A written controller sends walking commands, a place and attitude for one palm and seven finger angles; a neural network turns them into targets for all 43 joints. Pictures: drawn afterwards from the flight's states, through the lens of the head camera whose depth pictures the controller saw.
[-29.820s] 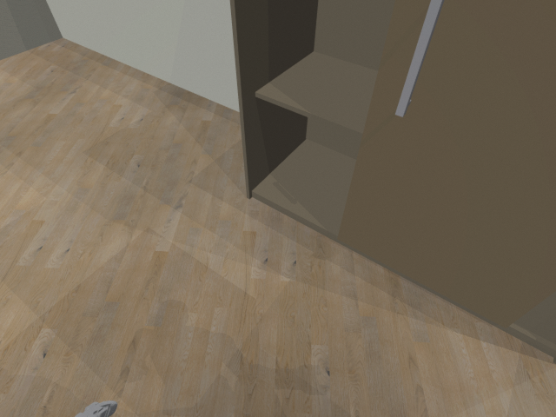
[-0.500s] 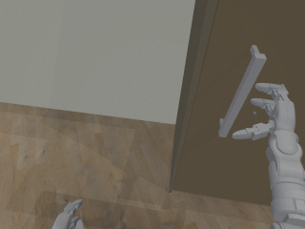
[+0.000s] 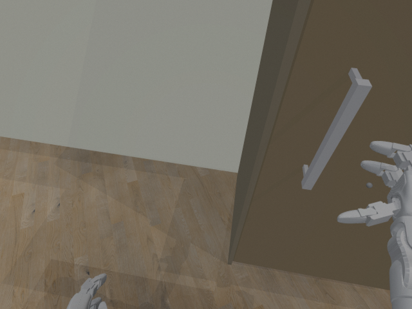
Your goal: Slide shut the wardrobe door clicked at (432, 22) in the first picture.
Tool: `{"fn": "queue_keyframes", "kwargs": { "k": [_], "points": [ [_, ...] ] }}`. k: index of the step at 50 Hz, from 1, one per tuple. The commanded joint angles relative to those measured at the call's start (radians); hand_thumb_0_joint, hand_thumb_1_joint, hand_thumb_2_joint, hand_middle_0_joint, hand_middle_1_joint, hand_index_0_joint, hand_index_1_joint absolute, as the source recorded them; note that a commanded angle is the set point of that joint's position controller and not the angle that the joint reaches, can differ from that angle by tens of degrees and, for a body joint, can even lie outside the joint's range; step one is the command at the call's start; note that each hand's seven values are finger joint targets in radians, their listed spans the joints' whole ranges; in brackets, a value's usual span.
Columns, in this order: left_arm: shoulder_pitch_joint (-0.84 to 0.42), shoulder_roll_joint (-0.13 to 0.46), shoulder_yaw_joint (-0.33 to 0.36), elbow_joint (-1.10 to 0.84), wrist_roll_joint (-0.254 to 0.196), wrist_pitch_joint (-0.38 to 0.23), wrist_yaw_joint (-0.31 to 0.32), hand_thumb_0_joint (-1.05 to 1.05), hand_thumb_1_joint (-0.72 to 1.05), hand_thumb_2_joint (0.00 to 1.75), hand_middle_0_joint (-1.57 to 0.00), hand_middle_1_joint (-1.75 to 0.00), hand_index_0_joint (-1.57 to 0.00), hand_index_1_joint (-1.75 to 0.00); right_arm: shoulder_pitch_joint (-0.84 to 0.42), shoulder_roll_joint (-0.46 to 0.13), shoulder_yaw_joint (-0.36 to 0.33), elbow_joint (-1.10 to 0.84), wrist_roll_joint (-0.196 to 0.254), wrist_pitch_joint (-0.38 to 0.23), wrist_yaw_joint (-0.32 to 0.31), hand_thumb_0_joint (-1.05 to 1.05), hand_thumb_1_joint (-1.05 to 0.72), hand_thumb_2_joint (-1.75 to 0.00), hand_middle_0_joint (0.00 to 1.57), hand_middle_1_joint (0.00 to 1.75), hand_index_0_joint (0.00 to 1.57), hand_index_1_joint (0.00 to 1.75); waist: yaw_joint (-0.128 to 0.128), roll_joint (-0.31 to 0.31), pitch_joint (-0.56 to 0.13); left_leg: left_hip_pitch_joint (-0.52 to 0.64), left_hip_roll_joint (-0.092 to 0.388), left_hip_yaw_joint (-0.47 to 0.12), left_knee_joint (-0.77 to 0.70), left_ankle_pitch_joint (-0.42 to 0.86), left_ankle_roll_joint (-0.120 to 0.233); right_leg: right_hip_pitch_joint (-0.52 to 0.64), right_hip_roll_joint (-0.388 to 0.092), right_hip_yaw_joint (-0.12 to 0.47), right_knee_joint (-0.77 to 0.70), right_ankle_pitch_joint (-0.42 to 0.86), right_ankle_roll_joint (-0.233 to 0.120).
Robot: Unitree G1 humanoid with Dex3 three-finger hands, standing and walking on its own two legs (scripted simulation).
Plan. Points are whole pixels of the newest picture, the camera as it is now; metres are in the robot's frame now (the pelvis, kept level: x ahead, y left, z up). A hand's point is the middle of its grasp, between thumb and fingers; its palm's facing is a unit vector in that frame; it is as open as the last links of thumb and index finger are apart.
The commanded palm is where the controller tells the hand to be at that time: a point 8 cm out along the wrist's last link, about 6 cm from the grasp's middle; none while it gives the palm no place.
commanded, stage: slip the hand off the handle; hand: right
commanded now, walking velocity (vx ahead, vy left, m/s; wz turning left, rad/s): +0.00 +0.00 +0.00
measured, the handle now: (327, 137) +0.43 -0.23 +0.13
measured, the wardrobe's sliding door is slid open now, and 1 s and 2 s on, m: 0.00 0.00 0.00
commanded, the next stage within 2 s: draw the hand back to the body in 0.32 s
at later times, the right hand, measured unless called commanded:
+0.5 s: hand (381, 215) +0.25 -0.26 +0.13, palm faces +0.29 +0.95 -0.08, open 14.7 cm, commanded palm +0.21 -0.30 +0.14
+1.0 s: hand (410, 238) +0.21 -0.27 +0.15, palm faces +0.26 +0.96 -0.12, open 14.4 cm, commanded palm +0.16 -0.31 +0.16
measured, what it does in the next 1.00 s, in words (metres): stands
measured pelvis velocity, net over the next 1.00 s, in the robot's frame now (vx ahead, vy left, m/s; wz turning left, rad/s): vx -0.02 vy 0.00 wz -0.04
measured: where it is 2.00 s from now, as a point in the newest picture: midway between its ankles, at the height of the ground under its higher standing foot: outside the picture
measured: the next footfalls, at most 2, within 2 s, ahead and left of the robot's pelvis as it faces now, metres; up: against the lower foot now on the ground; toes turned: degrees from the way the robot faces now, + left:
none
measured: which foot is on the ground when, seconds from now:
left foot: down 0.00-1.00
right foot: down 0.00-1.00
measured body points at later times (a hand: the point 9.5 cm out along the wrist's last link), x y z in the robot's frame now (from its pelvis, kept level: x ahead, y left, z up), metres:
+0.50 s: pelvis -0.01 +0.01 +0.00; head -0.03 +0.02 +0.45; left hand +0.18 +0.22 -0.07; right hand +0.23 -0.31 +0.14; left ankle -0.02 +0.10 -0.73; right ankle +0.03 -0.09 -0.73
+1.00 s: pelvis -0.02 +0.00 +0.01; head -0.05 +0.01 +0.45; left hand +0.20 +0.21 -0.05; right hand +0.19 -0.32 +0.16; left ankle -0.02 +0.10 -0.73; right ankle +0.03 -0.09 -0.73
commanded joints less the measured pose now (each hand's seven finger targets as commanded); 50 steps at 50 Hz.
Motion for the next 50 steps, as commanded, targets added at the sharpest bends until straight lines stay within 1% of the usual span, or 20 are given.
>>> {"fn": "queue_keyframes", "kwargs": {
  "k": [1,2,4,9,16,18,22,23,25,27,29,30,34,37,40,42,43,47,48,50],
  "points": [
    [-0.120,0.123,0.035,-0.154,-0.008,-0.075,0.029,0.00,0.90,0.90,-0.20,-0.30,-0.20,-0.30,-0.288,-0.254,-0.063,-0.269,0.024,-0.042,-0.002,0.00,0.55,-0.20,0.25,1.15,0.25,1.15,-0.005,-0.022,-0.161,-0.054,0.002,-0.029,-0.107,0.172,-0.011,0.191,-0.003,0.071,-0.092,0.139,-0.003],
    [-0.128,0.120,0.034,-0.157,-0.007,-0.082,0.031,0.00,0.90,0.90,-0.20,-0.30,-0.20,-0.30,-0.287,-0.243,-0.054,-0.291,0.028,-0.041,0.001,0.00,0.55,-0.20,0.25,1.15,0.25,1.15,-0.008,-0.046,-0.162,-0.062,0.002,-0.028,-0.110,0.155,-0.009,0.203,-0.002,0.075,-0.095,0.126,-0.002],
    [-0.129,0.123,0.031,-0.152,-0.007,-0.090,0.038,0.00,0.90,0.90,-0.20,-0.30,-0.20,-0.30,-0.255,-0.260,-0.068,-0.285,0.032,-0.037,0.007,0.00,0.55,-0.20,0.25,1.15,0.25,1.15,-0.005,-0.022,-0.157,-0.059,0.004,-0.037,-0.119,0.145,-0.011,0.196,-0.001,0.071,-0.087,0.114,-0.006],
    [-0.145,0.114,0.023,-0.158,-0.008,-0.116,0.043,0.00,0.90,0.90,-0.20,-0.30,-0.20,-0.30,-0.229,-0.212,-0.022,-0.332,0.042,-0.037,0.024,0.00,0.55,-0.20,0.25,1.15,0.25,1.15,-0.006,-0.021,-0.153,-0.061,0.006,-0.034,-0.125,0.119,-0.011,0.207,0.001,0.082,-0.094,0.086,-0.004],
    [-0.169,0.103,0.013,-0.171,-0.006,-0.134,0.040,0.00,0.90,0.90,-0.20,-0.30,-0.20,-0.30,-0.084,-0.204,-0.045,-0.403,0.048,-0.010,0.014,0.00,0.55,-0.20,0.25,1.15,0.25,1.15,-0.038,-0.009,-0.138,-0.029,0.010,-0.027,-0.131,0.123,-0.009,0.199,0.002,0.084,-0.114,0.088,0.001],
    [-0.175,0.102,0.008,-0.165,-0.005,-0.137,0.042,0.00,0.90,0.90,-0.20,-0.30,-0.20,-0.30,-0.101,-0.209,-0.046,-0.427,0.046,-0.006,0.007,0.00,0.55,-0.20,0.25,1.15,0.25,1.15,-0.031,-0.038,-0.115,-0.038,0.010,-0.029,-0.135,0.128,-0.009,0.201,0.004,0.082,-0.113,0.090,0.003],
    [-0.182,0.103,0.003,-0.154,-0.002,-0.146,0.052,0.00,0.90,0.90,-0.20,-0.30,-0.20,-0.30,-0.181,-0.195,-0.019,-0.421,0.040,-0.009,-0.002,0.00,0.55,-0.20,0.25,1.15,0.25,1.15,-0.009,-0.016,-0.087,-0.066,0.012,-0.032,-0.152,0.052,-0.012,0.195,0.004,0.093,-0.122,0.022,0.001],
    [-0.192,0.127,-0.007,-0.143,-0.023,-0.164,0.069,0.00,0.90,0.90,-0.20,-0.30,-0.20,-0.30,-0.224,-0.153,-0.017,-0.352,0.207,0.029,0.123,0.00,0.55,-0.20,0.25,1.15,0.25,1.15,0.016,0.000,-0.141,0.028,0.019,-0.052,-0.179,0.094,-0.011,0.221,0.009,0.090,-0.126,0.032,0.000],
    [-0.201,0.128,-0.011,-0.151,-0.031,-0.188,0.093,0.00,0.90,0.90,-0.20,-0.30,-0.20,-0.30,-0.234,-0.287,-0.106,-0.356,0.249,0.066,0.247,0.00,0.55,-0.20,0.25,1.15,0.25,1.15,-0.024,-0.006,-0.188,0.092,0.031,-0.072,-0.174,0.183,-0.016,0.231,0.008,0.090,-0.118,0.097,-0.006],
    [-0.199,0.109,-0.017,-0.168,-0.027,-0.197,0.086,0.00,0.90,0.90,-0.20,-0.30,-0.20,-0.30,-0.187,-0.286,-0.098,-0.377,0.220,0.103,0.281,0.00,0.55,-0.20,0.25,1.15,0.25,1.15,-0.044,-0.066,-0.159,0.078,0.030,-0.055,-0.160,0.258,-0.013,0.244,0.009,0.088,-0.126,0.167,-0.004],
    [-0.190,0.109,-0.011,-0.178,-0.025,-0.201,0.065,0.00,0.90,0.90,-0.20,-0.30,-0.20,-0.30,-0.097,-0.293,-0.145,-0.386,0.220,0.120,0.263,0.00,0.55,-0.20,0.25,1.15,0.25,1.15,-0.065,-0.042,-0.136,0.078,0.023,-0.042,-0.155,0.269,-0.009,0.236,0.005,0.094,-0.128,0.192,0.005],
    [-0.194,0.104,-0.012,-0.189,-0.028,-0.203,0.054,0.00,0.90,0.90,-0.20,-0.30,-0.20,-0.30,-0.041,-0.259,-0.143,-0.381,0.229,0.129,0.255,0.00,0.55,-0.20,0.25,1.15,0.25,1.15,-0.069,-0.029,-0.111,0.062,0.022,-0.034,-0.155,0.260,-0.008,0.226,0.006,0.093,-0.136,0.185,0.007],
    [-0.201,0.106,-0.002,-0.210,-0.033,-0.211,0.032,0.00,0.90,0.90,-0.20,-0.30,-0.20,-0.30,0.019,-0.193,-0.119,-0.462,0.248,0.149,0.232,0.00,0.55,-0.20,0.25,1.15,0.25,1.15,-0.065,0.004,-0.104,0.037,0.016,-0.035,-0.158,0.213,-0.013,0.237,0.001,0.092,-0.131,0.155,0.008],
    [-0.194,0.113,0.001,-0.210,-0.033,-0.209,0.032,0.00,0.90,0.90,-0.20,-0.30,-0.20,-0.30,0.057,-0.203,-0.121,-0.514,0.235,0.172,0.220,0.00,0.55,-0.20,0.25,1.15,0.25,1.15,-0.059,-0.005,-0.102,0.025,0.015,-0.030,-0.159,0.193,-0.016,0.239,0.000,0.089,-0.136,0.144,0.006],
    [-0.203,0.113,0.000,-0.205,-0.033,-0.210,0.038,0.00,0.90,0.90,-0.20,-0.30,-0.20,-0.30,0.005,-0.211,-0.108,-0.592,0.222,0.178,0.203,0.00,0.55,-0.20,0.25,1.15,0.25,1.15,-0.046,-0.035,-0.076,0.001,0.009,-0.023,-0.172,0.132,-0.012,0.249,-0.003,0.101,-0.151,0.103,0.007],
    [-0.201,0.111,-0.002,-0.202,-0.028,-0.213,0.044,0.00,0.90,0.90,-0.20,-0.30,-0.20,-0.30,0.029,-0.220,-0.122,-0.629,0.217,0.173,0.194,0.00,0.55,-0.20,0.25,1.15,0.25,1.15,-0.053,-0.051,-0.096,0.016,0.006,-0.014,-0.167,0.131,-0.006,0.267,-0.002,0.109,-0.161,0.108,0.009],
    [-0.207,0.107,-0.005,-0.202,-0.028,-0.216,0.046,0.00,0.90,0.90,-0.20,-0.30,-0.20,-0.30,0.022,-0.213,-0.112,-0.656,0.216,0.169,0.192,0.00,0.51,-0.22,0.25,1.13,0.25,1.13,-0.052,-0.076,-0.099,0.018,0.008,-0.017,-0.169,0.135,-0.005,0.275,0.000,0.107,-0.161,0.112,0.010],
    [-0.214,0.107,-0.011,-0.181,-0.027,-0.218,0.056,0.00,0.90,0.90,-0.20,-0.30,-0.20,-0.30,0.031,-0.199,-0.102,-0.627,0.223,0.184,0.196,0.00,0.37,-0.29,0.24,1.04,0.24,1.04,-0.046,-0.056,-0.050,0.008,0.006,-0.013,-0.191,0.089,-0.005,0.267,-0.002,0.119,-0.180,0.061,0.011],
    [-0.236,0.109,0.004,-0.162,0.017,-0.205,0.042,0.00,0.90,0.90,-0.20,-0.30,-0.20,-0.30,0.001,-0.314,-0.143,-0.705,0.073,0.106,0.031,0.00,0.33,-0.31,0.24,1.02,0.24,1.02,-0.056,-0.041,0.039,-0.016,0.022,-0.058,-0.271,0.046,-0.002,0.230,0.004,0.122,-0.193,0.009,0.012],
    [-0.230,0.100,0.003,-0.143,0.024,-0.180,0.029,0.00,0.90,0.90,-0.20,-0.30,-0.20,-0.30,0.121,-0.198,-0.063,-0.638,0.034,0.067,-0.073,0.00,0.26,-0.34,0.24,0.98,0.24,0.98,-0.035,0.014,0.069,-0.006,0.040,-0.053,-0.293,-0.019,-0.001,0.233,-0.006,0.118,-0.210,-0.059,0.014]
  ]
}}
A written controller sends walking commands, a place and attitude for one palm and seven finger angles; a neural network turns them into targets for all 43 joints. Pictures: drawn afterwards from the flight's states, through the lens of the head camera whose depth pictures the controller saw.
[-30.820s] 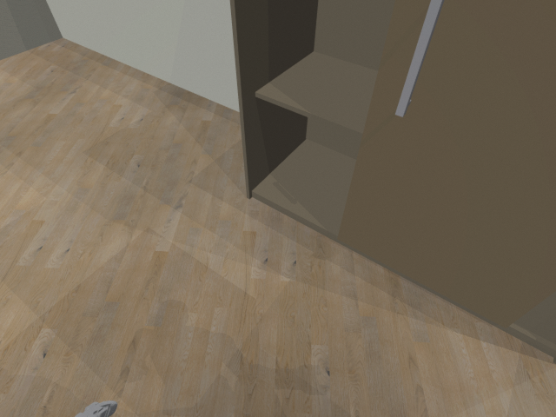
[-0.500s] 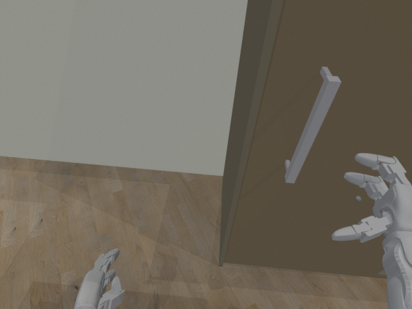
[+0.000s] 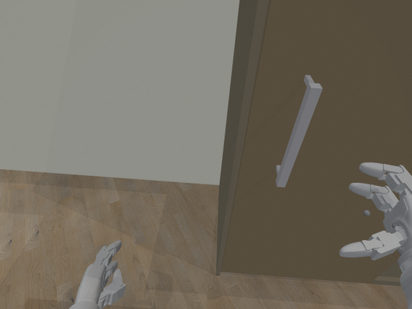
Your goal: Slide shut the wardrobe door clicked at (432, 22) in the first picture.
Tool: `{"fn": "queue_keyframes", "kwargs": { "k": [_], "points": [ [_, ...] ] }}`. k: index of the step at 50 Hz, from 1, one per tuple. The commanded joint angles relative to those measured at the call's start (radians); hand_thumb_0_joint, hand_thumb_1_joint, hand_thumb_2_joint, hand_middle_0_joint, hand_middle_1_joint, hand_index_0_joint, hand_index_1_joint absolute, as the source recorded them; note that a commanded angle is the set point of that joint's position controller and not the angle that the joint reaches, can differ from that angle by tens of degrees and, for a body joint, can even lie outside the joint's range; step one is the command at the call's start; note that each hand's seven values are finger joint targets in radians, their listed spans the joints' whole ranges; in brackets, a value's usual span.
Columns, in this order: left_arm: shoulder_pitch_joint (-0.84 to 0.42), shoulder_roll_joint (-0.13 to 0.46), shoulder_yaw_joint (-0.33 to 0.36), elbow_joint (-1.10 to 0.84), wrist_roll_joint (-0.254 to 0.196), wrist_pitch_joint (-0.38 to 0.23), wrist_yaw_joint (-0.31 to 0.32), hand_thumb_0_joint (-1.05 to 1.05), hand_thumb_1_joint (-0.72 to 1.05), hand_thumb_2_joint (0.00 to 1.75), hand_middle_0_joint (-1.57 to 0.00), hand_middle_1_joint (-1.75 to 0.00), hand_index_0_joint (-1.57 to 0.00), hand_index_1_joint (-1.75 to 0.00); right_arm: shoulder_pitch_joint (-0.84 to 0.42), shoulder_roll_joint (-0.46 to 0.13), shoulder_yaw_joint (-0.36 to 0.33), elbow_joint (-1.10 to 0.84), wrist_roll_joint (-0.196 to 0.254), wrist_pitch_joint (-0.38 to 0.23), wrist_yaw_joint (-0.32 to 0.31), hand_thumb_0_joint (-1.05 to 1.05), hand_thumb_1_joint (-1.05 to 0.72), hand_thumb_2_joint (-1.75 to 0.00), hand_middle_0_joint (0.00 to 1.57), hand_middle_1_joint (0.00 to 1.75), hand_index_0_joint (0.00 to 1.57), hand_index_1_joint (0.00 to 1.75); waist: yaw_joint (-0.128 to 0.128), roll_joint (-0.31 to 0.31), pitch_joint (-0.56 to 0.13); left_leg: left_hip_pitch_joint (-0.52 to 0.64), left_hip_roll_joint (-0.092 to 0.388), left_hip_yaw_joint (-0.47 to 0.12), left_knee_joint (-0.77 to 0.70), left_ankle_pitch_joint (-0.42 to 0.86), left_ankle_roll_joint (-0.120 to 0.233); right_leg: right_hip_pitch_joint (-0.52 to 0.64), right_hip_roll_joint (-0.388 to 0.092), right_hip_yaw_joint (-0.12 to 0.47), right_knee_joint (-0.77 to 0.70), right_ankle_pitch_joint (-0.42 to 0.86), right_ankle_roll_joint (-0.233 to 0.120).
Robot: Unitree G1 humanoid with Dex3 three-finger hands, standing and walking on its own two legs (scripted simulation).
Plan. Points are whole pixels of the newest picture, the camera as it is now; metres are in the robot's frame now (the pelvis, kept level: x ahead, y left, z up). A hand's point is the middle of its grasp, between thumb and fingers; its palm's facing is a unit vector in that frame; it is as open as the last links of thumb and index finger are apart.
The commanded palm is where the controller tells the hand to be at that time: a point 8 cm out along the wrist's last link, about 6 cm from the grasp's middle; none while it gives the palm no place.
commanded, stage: draw the hand back to the body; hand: right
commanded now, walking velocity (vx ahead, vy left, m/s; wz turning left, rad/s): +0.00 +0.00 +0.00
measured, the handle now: (293, 137) +0.46 -0.21 +0.13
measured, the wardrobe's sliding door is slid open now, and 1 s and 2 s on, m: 0.00 0.00 0.00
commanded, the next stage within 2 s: step back with the hand held close in 1.02 s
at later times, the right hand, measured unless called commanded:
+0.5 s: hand (377, 209) +0.23 -0.27 +0.16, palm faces +0.42 +0.84 -0.35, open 10.2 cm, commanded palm +0.18 -0.30 +0.18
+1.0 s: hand (372, 208) +0.23 -0.26 +0.17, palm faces +0.43 +0.83 -0.36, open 7.4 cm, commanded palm +0.18 -0.29 +0.18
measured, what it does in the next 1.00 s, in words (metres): stands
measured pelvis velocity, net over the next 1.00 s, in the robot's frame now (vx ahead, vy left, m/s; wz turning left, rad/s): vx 0.03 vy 0.01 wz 0.03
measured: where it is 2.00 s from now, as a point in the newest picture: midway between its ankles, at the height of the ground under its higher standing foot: outside the picture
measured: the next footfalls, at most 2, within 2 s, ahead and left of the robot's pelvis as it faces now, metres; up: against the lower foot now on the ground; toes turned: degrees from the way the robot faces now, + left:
none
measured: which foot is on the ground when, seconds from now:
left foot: down 0.00-1.00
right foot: down 0.00-1.00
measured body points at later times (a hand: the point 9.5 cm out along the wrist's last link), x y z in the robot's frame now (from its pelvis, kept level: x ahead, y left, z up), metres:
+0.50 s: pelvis +0.02 -0.01 +0.01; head -0.01 +0.00 +0.46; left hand +0.20 +0.22 -0.07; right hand +0.20 -0.31 +0.18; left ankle -0.01 +0.10 -0.73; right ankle +0.05 -0.09 -0.73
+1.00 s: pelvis +0.03 +0.01 +0.01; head +0.00 +0.02 +0.46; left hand +0.22 +0.23 -0.07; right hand +0.20 -0.30 +0.19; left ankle -0.01 +0.10 -0.73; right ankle +0.05 -0.09 -0.73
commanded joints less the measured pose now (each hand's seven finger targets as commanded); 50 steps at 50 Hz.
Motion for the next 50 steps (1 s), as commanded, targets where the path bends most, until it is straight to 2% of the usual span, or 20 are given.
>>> {"fn": "queue_keyframes", "kwargs": {
  "k": [1,3,5,8,12,15,17,20,21,24,27,28,30,31,32,35,39,44,49,50],
  "points": [
    [-0.142,0.107,0.058,-0.133,0.026,-0.019,-0.007,0.00,0.90,0.90,-0.20,-0.30,-0.20,-0.30,-0.112,-0.180,-0.046,-0.220,-0.114,-0.160,-0.219,0.00,0.22,-0.36,0.24,0.96,0.24,0.96,0.025,0.013,0.014,-0.130,0.034,-0.081,-0.195,-0.050,0.002,0.127,-0.024,0.079,-0.160,-0.102,0.012],
    [-0.145,0.104,0.058,-0.142,0.028,0.002,-0.015,0.00,0.90,0.90,-0.20,-0.30,-0.20,-0.30,-0.090,-0.166,-0.018,-0.281,-0.141,-0.188,-0.255,0.00,0.15,-0.39,0.24,0.92,0.24,0.92,0.021,-0.065,-0.029,-0.085,0.035,-0.083,-0.182,-0.016,0.004,0.165,-0.027,0.081,-0.193,-0.106,0.015],
    [-0.147,0.105,0.060,-0.141,0.031,0.017,-0.016,0.00,0.90,0.90,-0.20,-0.30,-0.20,-0.30,-0.102,-0.176,-0.017,-0.305,-0.162,-0.207,-0.282,0.00,0.08,-0.43,0.23,0.87,0.23,0.87,0.026,-0.054,-0.024,-0.065,0.030,-0.082,-0.193,-0.001,0.003,0.176,-0.032,0.084,-0.219,-0.104,0.016],
    [-0.150,0.104,0.065,-0.140,0.037,0.037,-0.013,0.00,0.90,0.90,-0.20,-0.30,-0.20,-0.30,-0.066,-0.189,-0.036,-0.313,-0.182,-0.223,-0.305,0.00,-0.03,-0.48,0.23,0.81,0.23,0.81,0.018,0.003,-0.030,-0.034,0.024,-0.073,-0.201,0.035,0.004,0.199,-0.035,0.082,-0.236,-0.045,0.013],
    [-0.153,0.099,0.067,-0.136,0.043,0.050,-0.017,0.00,0.90,0.90,-0.20,-0.30,-0.20,-0.30,-0.027,-0.185,-0.042,-0.350,-0.198,-0.239,-0.314,0.00,-0.17,-0.55,0.22,0.73,0.22,0.73,0.012,-0.052,-0.028,0.001,0.024,-0.069,-0.206,0.085,0.009,0.229,-0.037,0.083,-0.254,0.018,0.023],
    [-0.154,0.098,0.072,-0.138,0.046,0.058,-0.023,0.00,0.90,0.90,-0.20,-0.30,-0.20,-0.30,0.022,-0.187,-0.054,-0.375,-0.202,-0.246,-0.314,0.00,-0.28,-0.60,0.22,0.66,0.22,0.66,0.009,-0.040,-0.021,0.022,0.021,-0.066,-0.213,0.120,0.009,0.239,-0.040,0.079,-0.257,0.077,0.029],
    [-0.152,0.098,0.076,-0.141,0.048,0.069,-0.026,0.00,0.90,0.90,-0.20,-0.30,-0.20,-0.30,0.082,-0.186,-0.069,-0.362,-0.197,-0.242,-0.311,0.00,-0.36,-0.64,0.22,0.62,0.22,0.62,0.002,-0.010,-0.019,0.034,0.021,-0.066,-0.219,0.141,0.007,0.238,-0.039,0.064,-0.252,0.114,0.026],
    [-0.152,0.098,0.080,-0.145,0.047,0.081,-0.031,0.00,0.90,0.90,-0.20,-0.30,-0.20,-0.30,0.097,-0.174,-0.064,-0.373,-0.198,-0.243,-0.305,0.00,-0.47,-0.69,0.22,0.55,0.22,0.55,0.008,-0.005,0.018,0.027,0.019,-0.066,-0.228,0.152,0.005,0.234,-0.042,0.059,-0.251,0.137,0.029],
    [-0.151,0.098,0.082,-0.145,0.046,0.085,-0.032,0.00,0.90,0.90,-0.20,-0.30,-0.20,-0.30,0.104,-0.177,-0.067,-0.379,-0.198,-0.245,-0.304,0.00,-0.50,-0.71,0.21,0.53,0.21,0.53,0.007,0.003,0.009,0.030,0.019,-0.065,-0.227,0.152,0.005,0.240,-0.043,0.061,-0.253,0.139,0.029],
    [-0.144,0.098,0.086,-0.148,0.050,0.089,-0.035,0.00,0.90,0.90,-0.20,-0.30,-0.20,-0.30,0.119,-0.187,-0.079,-0.409,-0.201,-0.246,-0.305,0.00,-0.61,-0.76,0.21,0.47,0.21,0.47,0.006,-0.038,-0.006,0.045,0.018,-0.068,-0.229,0.172,0.007,0.247,-0.039,0.056,-0.248,0.164,0.032],
    [-0.145,0.096,0.087,-0.157,0.049,0.095,-0.036,0.00,0.90,0.90,-0.20,-0.30,-0.20,-0.30,0.149,-0.185,-0.088,-0.422,-0.197,-0.245,-0.304,0.00,-0.72,-0.81,0.21,0.41,0.21,0.41,0.003,-0.010,-0.006,0.046,0.019,-0.067,-0.231,0.187,0.004,0.250,-0.038,0.049,-0.242,0.186,0.028],
    [-0.145,0.096,0.089,-0.158,0.048,0.096,-0.038,0.00,0.90,0.90,-0.20,-0.30,-0.20,-0.30,0.145,-0.190,-0.091,-0.445,-0.199,-0.248,-0.304,0.00,-0.75,-0.83,0.21,0.38,0.21,0.38,0.005,-0.024,-0.019,0.048,0.019,-0.068,-0.228,0.197,0.004,0.261,-0.039,0.047,-0.239,0.199,0.029],
    [-0.146,0.094,0.088,-0.158,0.050,0.099,-0.037,0.00,0.90,0.90,-0.20,-0.30,-0.20,-0.30,0.161,-0.189,-0.094,-0.441,-0.197,-0.244,-0.304,0.00,-0.83,-0.87,0.20,0.34,0.20,0.34,0.005,-0.026,-0.003,0.045,0.021,-0.070,-0.236,0.197,0.003,0.255,-0.037,0.043,-0.236,0.199,0.028],
    [-0.148,0.093,0.089,-0.161,0.050,0.101,-0.035,0.00,0.90,0.90,-0.20,-0.30,-0.20,-0.30,0.169,-0.189,-0.097,-0.442,-0.195,-0.244,-0.304,0.00,-0.86,-0.88,0.20,0.32,0.20,0.32,0.004,-0.003,0.006,0.040,0.021,-0.069,-0.240,0.201,0.002,0.254,-0.036,0.040,-0.233,0.199,0.024],
    [-0.145,0.093,0.091,-0.161,0.050,0.102,-0.035,0.00,0.90,0.90,-0.20,-0.30,-0.20,-0.30,0.167,-0.194,-0.102,-0.457,-0.195,-0.245,-0.304,0.00,-0.90,-0.90,0.20,0.30,0.20,0.30,0.005,-0.004,-0.016,0.045,0.020,-0.070,-0.237,0.207,0.001,0.266,-0.036,0.040,-0.230,0.208,0.023],
    [-0.146,0.094,0.089,-0.158,0.049,0.105,-0.033,0.00,0.90,0.90,-0.20,-0.30,-0.20,-0.30,0.157,-0.181,-0.086,-0.441,-0.197,-0.237,-0.304,0.00,-0.90,-0.90,0.20,0.30,0.20,0.30,0.010,-0.015,0.015,0.031,0.020,-0.071,-0.243,0.205,0.000,0.261,-0.035,0.035,-0.230,0.206,0.023],
    [-0.145,0.093,0.091,-0.158,0.051,0.108,-0.029,0.00,0.90,0.90,-0.20,-0.30,-0.20,-0.30,0.143,-0.183,-0.084,-0.442,-0.195,-0.236,-0.303,0.00,-0.90,-0.90,0.20,0.30,0.20,0.30,0.010,0.012,0.007,0.034,0.021,-0.076,-0.254,0.199,0.000,0.265,-0.030,0.031,-0.225,0.194,0.016],
    [-0.147,0.091,0.090,-0.157,0.054,0.105,-0.029,0.00,0.90,0.90,-0.20,-0.30,-0.20,-0.30,0.145,-0.197,-0.095,-0.465,-0.198,-0.238,-0.305,0.00,-0.90,-0.90,0.20,0.30,0.20,0.30,0.004,-0.019,-0.025,0.057,0.023,-0.080,-0.250,0.232,0.000,0.274,-0.024,0.027,-0.218,0.221,0.015],
    [-0.151,0.088,0.090,-0.158,0.054,0.111,-0.028,0.00,0.90,0.90,-0.20,-0.30,-0.20,-0.30,0.164,-0.193,-0.098,-0.440,-0.193,-0.228,-0.301,0.00,-0.90,-0.90,0.20,0.30,0.20,0.30,0.004,0.015,0.003,0.051,0.026,-0.082,-0.256,0.263,-0.003,0.265,-0.023,0.016,-0.210,0.237,0.010],
    [-0.151,0.086,0.089,-0.157,0.052,0.113,-0.028,0.00,0.90,0.90,-0.20,-0.30,-0.20,-0.30,0.164,-0.185,-0.093,-0.432,-0.191,-0.227,-0.300,0.00,-0.90,-0.90,0.20,0.30,0.20,0.30,0.006,0.005,0.013,0.045,0.028,-0.083,-0.258,0.251,-0.004,0.262,-0.024,0.015,-0.212,0.225,0.011]
  ]
}}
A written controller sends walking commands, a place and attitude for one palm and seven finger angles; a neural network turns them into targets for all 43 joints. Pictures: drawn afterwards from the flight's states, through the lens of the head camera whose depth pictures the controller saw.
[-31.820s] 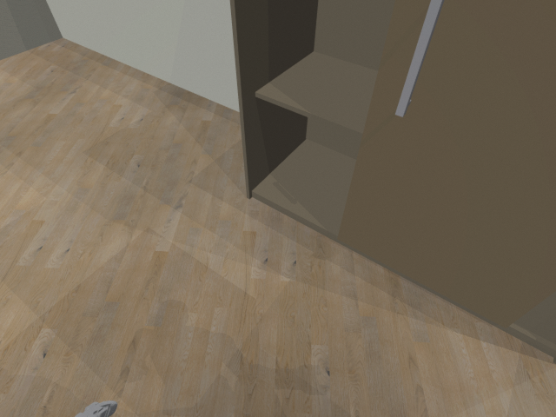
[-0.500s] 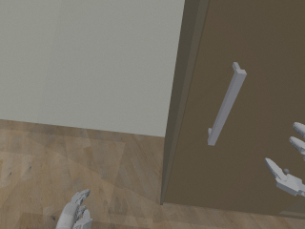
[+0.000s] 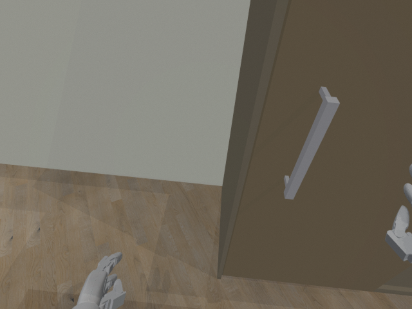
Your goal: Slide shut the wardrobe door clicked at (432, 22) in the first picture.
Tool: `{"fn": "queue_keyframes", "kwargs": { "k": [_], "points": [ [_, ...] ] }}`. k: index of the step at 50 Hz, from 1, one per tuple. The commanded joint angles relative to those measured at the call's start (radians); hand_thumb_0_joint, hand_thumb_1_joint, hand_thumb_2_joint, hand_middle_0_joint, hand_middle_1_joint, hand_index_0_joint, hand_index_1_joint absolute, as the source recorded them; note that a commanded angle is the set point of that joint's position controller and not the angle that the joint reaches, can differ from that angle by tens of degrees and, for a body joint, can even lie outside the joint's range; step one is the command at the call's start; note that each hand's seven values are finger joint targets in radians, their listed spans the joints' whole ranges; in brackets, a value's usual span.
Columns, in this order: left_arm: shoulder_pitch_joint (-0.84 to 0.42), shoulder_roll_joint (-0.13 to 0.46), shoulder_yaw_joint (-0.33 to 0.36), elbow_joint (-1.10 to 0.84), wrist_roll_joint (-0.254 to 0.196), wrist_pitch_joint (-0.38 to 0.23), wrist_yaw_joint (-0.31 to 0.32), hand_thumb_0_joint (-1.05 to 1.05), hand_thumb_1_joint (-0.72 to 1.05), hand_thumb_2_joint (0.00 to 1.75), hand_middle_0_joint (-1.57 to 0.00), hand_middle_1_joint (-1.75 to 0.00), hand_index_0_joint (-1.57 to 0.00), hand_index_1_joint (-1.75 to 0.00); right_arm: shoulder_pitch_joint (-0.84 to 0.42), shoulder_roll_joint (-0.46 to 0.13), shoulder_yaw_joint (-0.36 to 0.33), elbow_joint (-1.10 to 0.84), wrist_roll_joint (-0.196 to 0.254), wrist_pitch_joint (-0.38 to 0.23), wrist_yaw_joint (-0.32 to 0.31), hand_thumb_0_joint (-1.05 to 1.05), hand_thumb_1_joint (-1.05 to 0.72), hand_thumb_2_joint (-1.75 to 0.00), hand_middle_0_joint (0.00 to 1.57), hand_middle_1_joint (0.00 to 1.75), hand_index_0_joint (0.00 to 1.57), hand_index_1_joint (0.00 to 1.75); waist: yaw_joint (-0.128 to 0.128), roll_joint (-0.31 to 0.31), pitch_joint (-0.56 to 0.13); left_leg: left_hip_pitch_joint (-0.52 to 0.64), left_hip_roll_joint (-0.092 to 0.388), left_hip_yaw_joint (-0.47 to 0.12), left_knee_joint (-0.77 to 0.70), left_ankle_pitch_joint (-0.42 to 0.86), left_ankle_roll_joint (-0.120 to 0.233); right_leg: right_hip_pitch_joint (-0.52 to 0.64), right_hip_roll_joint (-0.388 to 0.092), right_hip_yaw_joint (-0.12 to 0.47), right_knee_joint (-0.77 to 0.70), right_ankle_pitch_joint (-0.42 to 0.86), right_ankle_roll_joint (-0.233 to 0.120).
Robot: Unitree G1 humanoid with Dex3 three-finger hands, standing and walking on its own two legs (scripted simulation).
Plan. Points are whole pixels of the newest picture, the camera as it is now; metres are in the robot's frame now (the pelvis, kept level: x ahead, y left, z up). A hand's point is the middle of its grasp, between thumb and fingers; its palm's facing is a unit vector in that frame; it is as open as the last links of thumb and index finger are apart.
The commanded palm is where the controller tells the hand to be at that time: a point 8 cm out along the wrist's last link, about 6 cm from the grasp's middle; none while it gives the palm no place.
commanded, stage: draw the hand back to the body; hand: right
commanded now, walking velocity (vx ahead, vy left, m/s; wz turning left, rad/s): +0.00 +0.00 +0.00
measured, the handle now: (304, 149) +0.42 -0.23 +0.11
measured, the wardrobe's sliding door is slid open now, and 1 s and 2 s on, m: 0.00 0.00 0.00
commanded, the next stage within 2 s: step back with the hand held close in 0.02 s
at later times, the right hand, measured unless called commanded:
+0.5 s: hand (397, 242) +0.18 -0.28 +0.15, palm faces +0.32 +0.81 -0.48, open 7.4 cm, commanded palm +0.12 -0.32 +0.17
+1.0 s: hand out of the picture +0.08 -0.33 +0.15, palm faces +0.48 +0.75 -0.45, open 7.4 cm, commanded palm +0.01 -0.36 +0.17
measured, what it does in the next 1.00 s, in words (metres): shifts its weight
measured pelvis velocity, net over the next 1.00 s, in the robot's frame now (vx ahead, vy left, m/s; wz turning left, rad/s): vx -0.11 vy -0.05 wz -0.06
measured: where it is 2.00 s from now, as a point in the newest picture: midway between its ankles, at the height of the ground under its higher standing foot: outside the picture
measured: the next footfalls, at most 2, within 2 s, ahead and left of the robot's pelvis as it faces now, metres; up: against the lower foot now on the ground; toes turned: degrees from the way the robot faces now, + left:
left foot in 1.44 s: -0.26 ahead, +0.06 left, -0.01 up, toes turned +1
right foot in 1.54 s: -0.09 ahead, -0.22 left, -0.01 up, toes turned -1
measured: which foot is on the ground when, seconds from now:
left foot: down 0.00-1.00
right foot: down 0.00-1.00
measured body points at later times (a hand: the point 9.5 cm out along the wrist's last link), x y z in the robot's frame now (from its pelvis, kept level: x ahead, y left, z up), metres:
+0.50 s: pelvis -0.03 -0.03 +0.00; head -0.02 -0.03 +0.45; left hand +0.15 +0.23 -0.08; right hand +0.16 -0.32 +0.17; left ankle -0.04 +0.10 -0.74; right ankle +0.02 -0.09 -0.74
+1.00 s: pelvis -0.11 -0.05 -0.02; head -0.10 -0.08 +0.43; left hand +0.08 +0.17 -0.09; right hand +0.05 -0.37 +0.18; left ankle -0.06 +0.10 -0.74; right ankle +0.02 -0.10 -0.74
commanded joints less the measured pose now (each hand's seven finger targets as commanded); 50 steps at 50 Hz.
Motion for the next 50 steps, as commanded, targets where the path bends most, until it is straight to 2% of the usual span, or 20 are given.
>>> {"fn": "queue_keyframes", "kwargs": {
  "k": [1,6,7,8,9,10,12,14,19,25,29,33,34,36,39,41,43,45,49,50],
  "points": [
    [-0.137,0.112,0.044,-0.161,-0.003,-0.054,0.014,0.00,0.90,0.90,-0.20,-0.30,-0.20,-0.30,-0.105,-0.196,-0.116,-0.207,0.006,-0.059,-0.019,0.00,-0.90,-0.90,0.20,0.30,0.20,0.30,0.009,0.005,-0.036,-0.122,0.031,-0.047,-0.076,0.196,-0.007,0.090,-0.026,0.045,-0.043,0.189,0.004],
    [-0.136,0.111,0.045,-0.160,-0.003,-0.055,0.015,0.00,0.90,0.90,-0.20,-0.30,-0.20,-0.30,-0.099,-0.194,-0.113,-0.222,0.005,-0.062,-0.019,0.00,-0.90,-0.90,0.20,0.30,0.20,0.30,0.009,-0.019,-0.055,-0.117,0.030,-0.047,-0.073,0.209,-0.007,0.105,-0.026,0.042,-0.040,0.204,0.004],
    [-0.134,0.114,0.045,-0.158,-0.002,-0.055,0.017,0.00,0.90,0.90,-0.20,-0.30,-0.20,-0.30,-0.140,-0.219,-0.134,-0.221,0.005,-0.063,-0.024,0.00,-0.90,-0.90,0.20,0.30,0.20,0.30,0.009,-0.005,-0.065,-0.113,0.029,-0.045,-0.074,0.203,-0.007,0.103,-0.024,0.046,-0.043,0.197,0.004],
    [-0.144,0.131,0.043,-0.215,-0.022,-0.036,0.016,0.00,0.90,0.90,-0.20,-0.30,-0.20,-0.30,-0.248,-0.340,-0.234,-0.303,-0.008,-0.109,-0.035,0.00,-0.90,-0.90,0.20,0.30,0.20,0.30,0.048,0.020,0.016,-0.258,0.085,-0.146,-0.130,0.271,-0.036,0.042,-0.035,0.054,0.019,0.117,-0.020],
    [-0.137,0.117,0.041,-0.190,-0.014,-0.019,0.021,0.00,0.90,0.90,-0.20,-0.30,-0.20,-0.30,-0.236,-0.325,-0.229,-0.257,-0.010,-0.128,-0.034,0.00,-0.90,-0.90,0.20,0.30,0.20,0.30,0.054,0.054,0.017,-0.268,0.110,-0.151,-0.132,0.303,-0.035,0.029,-0.026,0.065,0.044,0.100,-0.019],
    [-0.129,0.120,0.047,-0.186,-0.010,-0.006,0.022,0.00,0.90,0.90,-0.20,-0.30,-0.20,-0.30,-0.105,-0.243,-0.168,-0.182,-0.015,-0.123,-0.028,0.00,-0.90,-0.90,0.20,0.30,0.20,0.30,0.058,0.088,-0.007,-0.283,0.126,-0.148,-0.113,0.344,-0.037,0.034,-0.031,0.060,0.067,0.123,-0.019],
    [-0.111,0.123,0.057,-0.213,-0.014,0.013,0.017,0.00,0.90,0.90,-0.20,-0.30,-0.20,-0.30,-0.022,-0.190,-0.122,-0.189,-0.019,-0.120,-0.022,0.00,-0.90,-0.90,0.20,0.30,0.20,0.30,0.058,0.063,-0.094,-0.259,0.134,-0.132,-0.062,0.402,-0.049,0.050,-0.043,0.048,0.068,0.183,-0.021],
    [-0.109,0.127,0.063,-0.228,-0.014,0.027,0.023,0.00,0.90,0.90,-0.20,-0.30,-0.20,-0.30,0.005,-0.208,-0.136,-0.225,-0.018,-0.126,-0.028,0.00,-0.90,-0.90,0.20,0.30,0.20,0.30,0.057,0.017,-0.149,-0.242,0.124,-0.108,-0.024,0.445,-0.063,0.068,-0.057,0.042,0.059,0.269,-0.023],
    [-0.106,0.131,0.070,-0.264,-0.018,0.052,0.035,0.00,0.90,0.90,-0.20,-0.30,-0.20,-0.30,0.055,-0.280,-0.207,-0.275,-0.015,-0.132,-0.045,0.00,-0.90,-0.90,0.20,0.30,0.20,0.30,0.054,0.026,-0.191,-0.222,0.092,-0.089,0.040,0.413,-0.047,0.034,-0.083,0.073,0.035,0.371,-0.022],
    [-0.093,0.136,0.076,-0.284,-0.022,0.048,0.037,0.00,0.90,0.90,-0.20,-0.30,-0.20,-0.30,0.087,-0.280,-0.227,-0.293,-0.016,-0.156,-0.054,0.00,-0.90,-0.90,0.20,0.30,0.20,0.30,0.056,-0.008,-0.158,-0.186,0.062,-0.093,0.090,0.244,-0.035,-0.109,-0.114,0.127,-0.029,0.190,-0.033],
    [-0.099,0.156,0.081,-0.289,-0.021,0.021,0.038,0.00,0.90,0.90,-0.20,-0.30,-0.20,-0.30,0.055,-0.255,-0.218,-0.305,-0.036,-0.177,-0.056,0.00,-0.90,-0.90,0.20,0.30,0.20,0.30,0.055,-0.083,-0.109,-0.078,0.024,-0.084,0.187,0.125,-0.036,-0.338,-0.156,0.202,-0.141,-0.181,-0.064],
    [-0.085,0.160,0.087,-0.276,-0.020,-0.005,0.036,0.00,0.90,0.90,-0.20,-0.30,-0.20,-0.30,0.024,-0.235,-0.224,-0.277,-0.065,-0.193,-0.056,0.00,-0.90,-0.90,0.20,0.30,0.20,0.30,0.054,-0.094,-0.073,0.024,-0.005,-0.064,0.323,0.024,-0.032,-0.572,-0.207,0.270,-0.238,-0.507,-0.087],
    [-0.085,0.159,0.092,-0.276,-0.020,-0.011,0.036,0.00,0.90,0.90,-0.20,-0.30,-0.20,-0.30,0.011,-0.257,-0.243,-0.300,-0.066,-0.203,-0.058,0.00,-0.90,-0.90,0.20,0.30,0.20,0.30,0.052,-0.087,-0.096,0.028,-0.006,-0.074,0.321,0.029,-0.029,-0.564,-0.204,0.274,-0.223,-0.499,-0.090],
    [-0.063,0.146,0.091,-0.265,-0.020,-0.023,0.029,0.00,0.90,0.90,-0.20,-0.30,-0.20,-0.30,0.054,-0.243,-0.229,-0.293,-0.057,-0.209,-0.056,0.00,-0.90,-0.90,0.20,0.30,0.20,0.30,0.063,0.003,-0.103,-0.086,0.026,-0.119,0.233,0.045,-0.005,-0.451,-0.157,0.240,-0.138,-0.390,-0.062],
    [-0.063,0.146,0.092,-0.246,-0.016,-0.041,0.026,0.00,0.90,0.90,-0.20,-0.30,-0.20,-0.30,-0.012,-0.240,-0.203,-0.365,-0.055,-0.226,-0.055,0.00,-0.90,-0.90,0.20,0.30,0.20,0.30,0.076,0.030,-0.118,-0.236,0.052,-0.180,0.140,-0.048,0.012,-0.308,-0.120,0.205,-0.070,-0.357,-0.031],
    [-0.067,0.147,0.090,-0.237,-0.012,-0.052,0.028,0.00,0.90,0.90,-0.20,-0.30,-0.20,-0.30,-0.015,-0.226,-0.199,-0.332,-0.064,-0.228,-0.060,0.00,-0.90,-0.90,0.20,0.30,0.20,0.30,0.075,-0.030,-0.090,-0.244,0.031,-0.161,0.158,-0.101,0.005,-0.334,-0.141,0.229,-0.117,-0.420,-0.033],
    [-0.071,0.152,0.089,-0.231,-0.008,-0.065,0.032,0.00,0.90,0.90,-0.20,-0.30,-0.20,-0.30,-0.048,-0.225,-0.206,-0.331,-0.076,-0.237,-0.065,0.00,-0.90,-0.90,0.20,0.30,0.20,0.30,0.067,-0.116,-0.087,-0.153,-0.017,-0.106,0.250,-0.074,-0.010,-0.425,-0.181,0.279,-0.211,-0.503,-0.039],
    [-0.065,0.140,0.092,-0.227,-0.007,-0.070,0.033,0.00,0.90,0.90,-0.20,-0.30,-0.20,-0.30,-0.031,-0.246,-0.233,-0.316,-0.074,-0.240,-0.067,0.00,-0.90,-0.90,0.20,0.30,0.20,0.30,0.058,-0.104,-0.128,-0.080,-0.027,-0.089,0.293,-0.029,-0.010,-0.446,-0.200,0.286,-0.216,-0.470,-0.048],
    [-0.074,0.137,0.098,-0.234,-0.004,-0.064,0.019,0.00,0.90,0.90,-0.20,-0.30,-0.20,-0.30,0.011,-0.256,-0.241,-0.322,-0.064,-0.252,-0.056,0.00,-0.90,-0.90,0.20,0.30,0.20,0.30,0.065,-0.033,-0.103,-0.200,0.016,-0.207,0.158,-0.127,0.031,-0.402,-0.139,0.213,-0.103,-0.450,-0.024],
    [-0.067,0.131,0.096,-0.231,-0.006,-0.060,0.014,0.00,0.90,0.90,-0.20,-0.30,-0.20,-0.30,0.015,-0.246,-0.231,-0.318,-0.062,-0.252,-0.055,0.00,-0.90,-0.90,0.20,0.30,0.20,0.30,0.069,0.014,-0.088,-0.263,0.043,-0.244,0.121,-0.163,0.048,-0.377,-0.119,0.194,-0.055,-0.426,-0.015]
  ]
}}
